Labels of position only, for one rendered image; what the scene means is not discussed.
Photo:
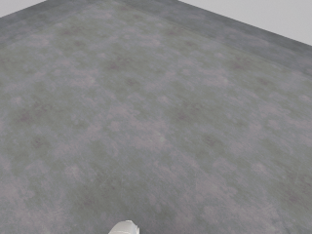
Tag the left robot thigh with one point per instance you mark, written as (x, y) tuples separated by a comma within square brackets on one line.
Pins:
[(125, 227)]

